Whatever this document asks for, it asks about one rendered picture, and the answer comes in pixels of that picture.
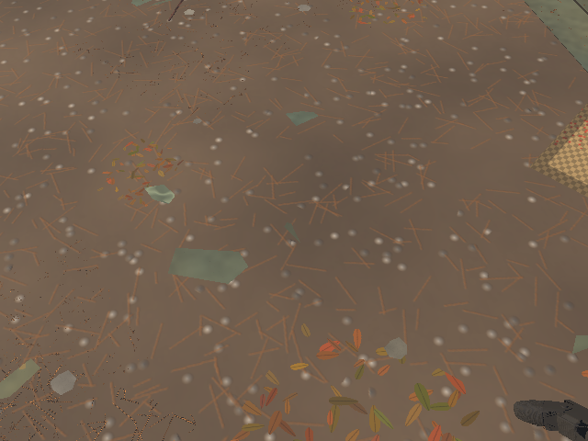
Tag robot right hand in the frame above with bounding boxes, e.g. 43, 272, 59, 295
514, 400, 588, 441

